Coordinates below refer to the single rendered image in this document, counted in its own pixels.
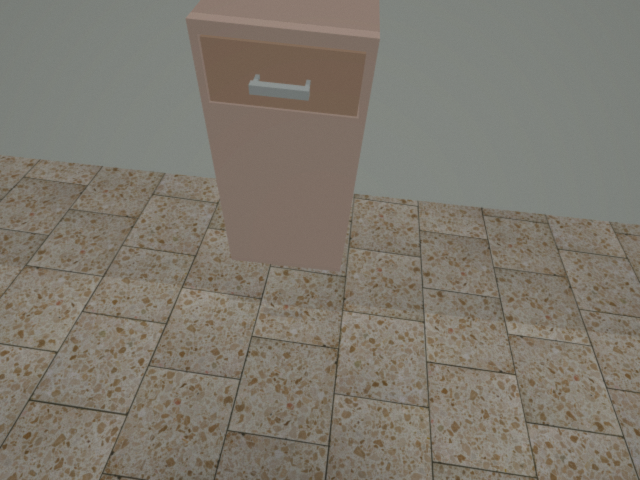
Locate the drawer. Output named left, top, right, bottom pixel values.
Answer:
left=200, top=34, right=366, bottom=117

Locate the cabinet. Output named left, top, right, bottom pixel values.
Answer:
left=185, top=0, right=380, bottom=272

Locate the handle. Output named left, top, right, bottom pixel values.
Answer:
left=248, top=74, right=311, bottom=101

